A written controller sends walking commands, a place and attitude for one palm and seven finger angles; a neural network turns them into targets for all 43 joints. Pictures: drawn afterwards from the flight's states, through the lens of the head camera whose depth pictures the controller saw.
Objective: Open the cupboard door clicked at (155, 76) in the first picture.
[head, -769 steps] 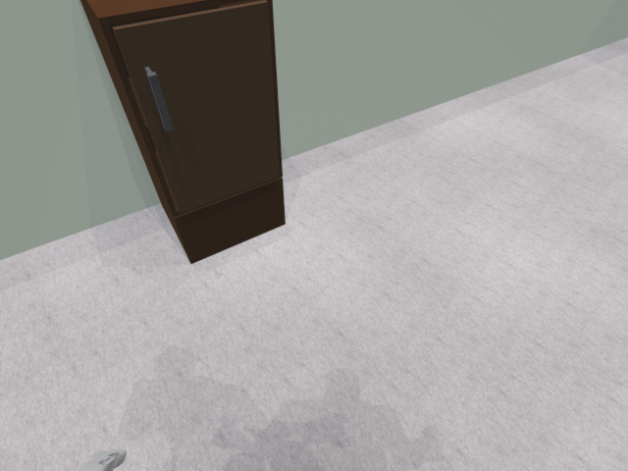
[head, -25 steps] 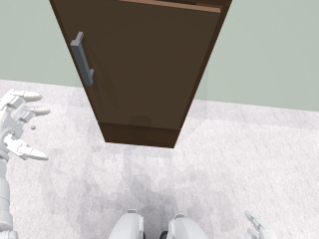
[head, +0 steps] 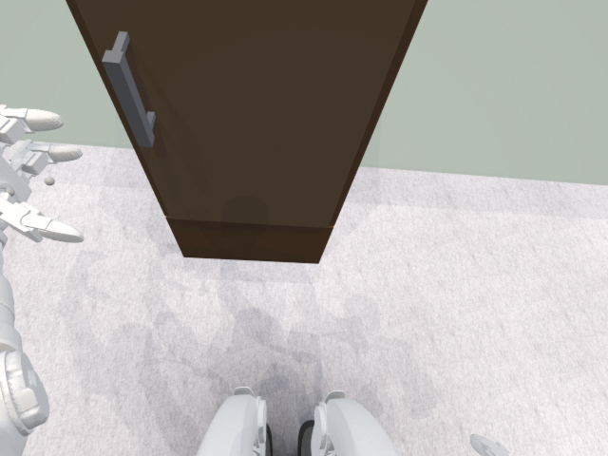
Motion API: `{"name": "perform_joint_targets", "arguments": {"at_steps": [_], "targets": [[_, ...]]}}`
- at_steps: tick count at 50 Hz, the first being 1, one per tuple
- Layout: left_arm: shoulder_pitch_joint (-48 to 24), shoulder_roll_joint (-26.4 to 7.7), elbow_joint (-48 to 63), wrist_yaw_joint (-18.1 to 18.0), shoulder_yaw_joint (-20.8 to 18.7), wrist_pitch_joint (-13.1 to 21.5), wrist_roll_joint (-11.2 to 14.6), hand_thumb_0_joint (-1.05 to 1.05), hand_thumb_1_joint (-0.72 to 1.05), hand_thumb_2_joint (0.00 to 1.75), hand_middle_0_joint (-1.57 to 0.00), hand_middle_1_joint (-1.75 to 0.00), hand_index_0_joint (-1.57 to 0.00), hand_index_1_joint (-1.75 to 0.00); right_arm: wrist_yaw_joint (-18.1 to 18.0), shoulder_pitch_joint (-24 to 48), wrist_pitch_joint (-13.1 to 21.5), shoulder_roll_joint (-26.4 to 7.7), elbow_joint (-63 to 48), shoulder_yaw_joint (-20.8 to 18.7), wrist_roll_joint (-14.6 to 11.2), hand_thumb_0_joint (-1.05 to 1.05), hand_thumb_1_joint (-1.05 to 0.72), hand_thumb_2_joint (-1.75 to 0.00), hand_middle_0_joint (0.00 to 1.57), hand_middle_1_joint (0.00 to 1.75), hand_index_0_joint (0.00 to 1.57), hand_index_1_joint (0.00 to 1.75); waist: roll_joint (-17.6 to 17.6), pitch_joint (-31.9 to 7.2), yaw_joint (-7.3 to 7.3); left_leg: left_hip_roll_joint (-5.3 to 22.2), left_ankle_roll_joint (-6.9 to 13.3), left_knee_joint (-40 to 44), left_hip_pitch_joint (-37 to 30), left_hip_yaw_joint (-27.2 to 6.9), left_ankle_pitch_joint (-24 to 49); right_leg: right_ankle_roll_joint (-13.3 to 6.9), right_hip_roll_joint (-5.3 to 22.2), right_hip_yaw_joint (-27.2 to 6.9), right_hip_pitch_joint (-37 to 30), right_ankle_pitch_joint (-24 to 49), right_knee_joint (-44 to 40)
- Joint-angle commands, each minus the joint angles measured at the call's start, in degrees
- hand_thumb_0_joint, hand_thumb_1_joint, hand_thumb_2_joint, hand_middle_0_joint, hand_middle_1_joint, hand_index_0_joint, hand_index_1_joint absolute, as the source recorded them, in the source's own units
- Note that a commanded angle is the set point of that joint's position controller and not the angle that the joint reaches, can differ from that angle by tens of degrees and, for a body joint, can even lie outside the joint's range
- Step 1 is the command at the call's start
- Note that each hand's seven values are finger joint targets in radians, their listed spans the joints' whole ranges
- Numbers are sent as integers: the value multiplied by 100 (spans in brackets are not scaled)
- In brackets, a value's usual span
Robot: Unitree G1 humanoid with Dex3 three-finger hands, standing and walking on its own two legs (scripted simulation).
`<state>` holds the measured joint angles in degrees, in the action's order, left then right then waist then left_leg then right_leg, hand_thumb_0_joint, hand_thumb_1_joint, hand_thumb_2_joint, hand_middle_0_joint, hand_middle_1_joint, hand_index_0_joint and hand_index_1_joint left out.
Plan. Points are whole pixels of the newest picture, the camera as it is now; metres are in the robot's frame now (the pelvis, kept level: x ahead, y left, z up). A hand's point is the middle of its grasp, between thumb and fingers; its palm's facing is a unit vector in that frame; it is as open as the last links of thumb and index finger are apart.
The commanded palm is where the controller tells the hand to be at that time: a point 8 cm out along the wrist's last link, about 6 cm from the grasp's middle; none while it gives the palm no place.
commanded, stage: move the hooked fingers beside the handle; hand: left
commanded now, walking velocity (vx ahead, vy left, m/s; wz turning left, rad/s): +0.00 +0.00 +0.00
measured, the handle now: (135, 94) +0.58 +0.24 +0.05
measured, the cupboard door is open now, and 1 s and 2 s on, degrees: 0 0 0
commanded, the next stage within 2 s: slide the fingers in behind the handle in 1.36 s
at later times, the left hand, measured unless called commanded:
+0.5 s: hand (61, 133) +0.50 +0.31 +0.05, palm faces +0.02 -1.00 -0.01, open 14.0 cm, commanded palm +0.50 +0.34 +0.05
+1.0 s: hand (55, 128) +0.50 +0.32 +0.06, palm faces +0.03 -1.00 -0.02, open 14.0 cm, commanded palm +0.50 +0.33 +0.05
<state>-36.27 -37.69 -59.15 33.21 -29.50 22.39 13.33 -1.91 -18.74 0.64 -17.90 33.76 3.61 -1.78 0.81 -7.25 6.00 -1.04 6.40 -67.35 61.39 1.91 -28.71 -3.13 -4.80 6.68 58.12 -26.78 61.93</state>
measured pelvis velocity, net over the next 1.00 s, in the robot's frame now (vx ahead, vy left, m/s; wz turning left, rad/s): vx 0.01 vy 0.02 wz -0.01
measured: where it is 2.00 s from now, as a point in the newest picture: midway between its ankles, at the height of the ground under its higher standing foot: outside the picture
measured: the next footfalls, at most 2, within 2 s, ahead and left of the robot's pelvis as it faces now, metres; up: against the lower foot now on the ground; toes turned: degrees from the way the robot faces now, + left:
none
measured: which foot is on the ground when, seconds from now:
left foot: down 0.00-1.00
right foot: down 0.00-1.00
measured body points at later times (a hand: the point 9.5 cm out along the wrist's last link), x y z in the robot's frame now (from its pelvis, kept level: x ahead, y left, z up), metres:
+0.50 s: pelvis +0.00 +0.01 -0.01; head +0.16 +0.07 +0.40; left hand +0.49 +0.37 +0.06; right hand +0.02 -0.27 -0.10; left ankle +0.03 +0.04 -0.64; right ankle +0.02 -0.10 -0.64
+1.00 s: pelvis +0.01 +0.02 +0.00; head +0.17 +0.08 +0.41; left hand +0.49 +0.37 +0.06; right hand +0.02 -0.25 -0.09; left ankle +0.03 +0.05 -0.64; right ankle +0.02 -0.10 -0.64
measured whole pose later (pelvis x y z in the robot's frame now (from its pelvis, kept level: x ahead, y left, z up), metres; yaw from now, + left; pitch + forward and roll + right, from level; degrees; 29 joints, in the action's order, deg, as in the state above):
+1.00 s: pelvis +0.01 +0.02 +0.00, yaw -1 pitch +27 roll -9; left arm -50.6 -44.5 -67.1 28.6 -28.9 20.7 7.3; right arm -0.7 -21.8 -6.0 -17.0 34.2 4.9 0.0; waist 1.8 -6.8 10.6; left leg -1.0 7.2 -68.3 66.3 0.2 -29.1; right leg -1.7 -5.1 8.1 61.3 -26.0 59.9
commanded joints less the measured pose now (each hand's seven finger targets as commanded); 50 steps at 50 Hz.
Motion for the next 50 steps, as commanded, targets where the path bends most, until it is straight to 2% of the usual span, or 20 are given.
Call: {"name": "perform_joint_targets", "arguments": {"at_steps": [1,3,8,10,13,18,20,23,26,28,30,32,33,36,39,40,41,44,46,50], "targets": [[-2125,-1831,1212,-120,-226,481,24,0,-50,30,-30,-120,-30,-120,-63,-737,38,-1155,-366,-497,17,0,-90,-90,20,30,20,30,1086,-2689,11,403,-721,929,-3062,-1190,2882,49,98,-416,-111,995,-540],[-2205,-2087,1132,-179,-418,516,-28,0,-50,30,-30,-120,-30,-120,-60,-792,-23,-1193,-317,-506,41,0,-90,-90,20,30,20,30,1125,-2773,-14,418,-762,927,-3097,-1237,2895,55,101,-417,-126,978,-541],[-2634,-1977,519,-234,-217,438,-143,0,-50,30,-30,-120,-30,-120,-72,-847,-137,-1202,-231,-458,40,0,-90,-90,20,30,20,30,996,-2408,188,408,-701,934,-2739,-1257,2304,68,99,-387,102,743,-553],[-2911,-2132,458,-249,-214,422,-217,0,-50,30,-30,-120,-30,-120,-86,-877,-163,-1241,-204,-438,57,0,-90,-90,20,30,20,30,1115,-2410,236,398,-693,924,-2684,-1275,2074,61,108,-394,175,667,-529],[-3128,-2098,526,-252,-86,487,-293,0,-50,30,-30,-120,-30,-120,-74,-954,-218,-1246,-173,-429,89,0,-90,-90,20,30,20,30,1488,-2635,249,483,-839,947,-3237,-1511,2568,50,110,-336,533,725,-460],[-3480,-2362,12,-273,-197,351,-336,0,-50,30,-30,-120,-30,-120,-102,-1044,-304,-1316,-138,-393,102,0,-90,-90,20,30,20,30,1080,-2541,442,463,-750,791,-2745,-1475,2275,79,87,-327,528,717,-416],[-3829,-2292,-68,-298,-23,284,-389,0,-50,30,-30,-120,-30,-120,-102,-1060,-329,-1307,-127,-342,98,0,-90,-90,20,30,20,30,1255,-2453,548,443,-730,769,-2653,-1477,2077,83,98,-333,668,664,-409],[-4012,-2803,66,-364,-265,313,-522,0,-50,30,-30,-120,-30,-120,-119,-1163,-360,-1366,-142,-328,137,0,-90,-90,20,30,20,30,1486,-2819,505,473,-799,686,-2901,-1548,2488,70,88,-316,699,783,-330],[-4224,-2805,163,-387,-245,331,-559,0,-50,30,-30,-120,-30,-120,-92,-1247,-404,-1334,-131,-308,166,0,-90,-90,20,30,20,30,1709,-3105,533,533,-870,585,-3213,-1689,3036,78,82,-276,891,910,-227],[-4381,-2836,62,-379,-195,258,-594,0,-50,30,-30,-120,-30,-120,-84,-1294,-455,-1350,-97,-285,172,0,-90,-90,20,30,20,30,1814,-3067,619,567,-886,545,-3257,-1716,3098,104,75,-269,1009,923,-243],[-3871,-3062,23,-359,-424,147,-626,0,-50,30,-30,-120,-30,-120,-66,-1380,-496,-1362,-173,-297,190,0,-90,-90,20,30,20,30,1747,-3267,447,550,-885,543,-3277,-1669,3524,98,69,-246,703,1053,-257],[-3481,-3032,130,-305,-461,68,-620,0,-50,30,-30,-120,-30,-120,-32,-1432,-545,-1348,-230,-324,193,0,-90,-90,20,30,20,30,1843,-3428,337,603,-939,569,-3592,-1696,4051,99,56,-223,706,1170,-277],[-3458,-2825,233,-268,-322,31,-568,0,-50,30,-30,-120,-30,-120,-3,-1414,-589,-1312,-247,-312,188,0,-90,-90,20,30,20,30,1878,-3409,355,617,-926,575,-3647,-1682,4095,120,53,-233,719,1180,-335],[-3215,-2707,508,-228,-386,14,-450,0,-50,30,-30,-120,-30,-120,33,-1429,-646,-1306,-297,-373,171,0,-90,-90,20,30,20,30,1598,-3359,352,657,-886,641,-3708,-1730,4149,116,20,-214,654,1216,-407],[-3356,-2777,612,-286,-503,66,-406,0,-50,30,-30,-120,-30,-120,32,-1396,-645,-1300,-230,-405,160,0,-90,-90,20,30,20,30,1534,-3107,392,634,-850,706,-3492,-1654,3749,122,10,-233,585,1112,-492],[-3522,-2612,644,-317,-409,104,-371,0,-50,30,-30,-120,-30,-120,37,-1386,-646,-1270,-188,-403,157,0,-90,-90,20,30,20,30,1424,-3019,485,627,-820,721,-3443,-1639,3558,133,2,-236,589,1099,-522],[-3569,-2697,790,-349,-481,178,-375,0,-50,30,-30,-120,-30,-120,32,-1387,-625,-1272,-178,-409,166,0,-90,-90,20,30,20,30,1656,-3023,418,637,-864,747,-3583,-1688,3714,100,14,-239,662,1093,-499],[-3511,-2508,550,-432,-307,231,-468,0,-50,30,-30,-120,-30,-120,42,-1390,-611,-1255,-99,-409,178,0,-90,-90,20,30,20,30,1707,-2804,446,659,-920,860,-3673,-1775,3392,96,19,-226,836,908,-519],[-3609,-2171,411,-438,-25,234,-480,0,-50,30,-30,-120,-30,-120,48,-1383,-624,-1226,-74,-388,166,0,-90,-90,20,30,20,30,1753,-2605,535,673,-943,904,-3761,-1857,3348,88,29,-201,1074,876,-513],[-3512,-2088,174,-421,78,168,-496,0,-50,30,-30,-120,-30,-120,21,-1372,-644,-1258,-84,-382,174,0,-90,-90,20,30,20,30,1603,-2600,547,629,-921,910,-3623,-1804,3177,93,45,-207,964,875,-532]]}}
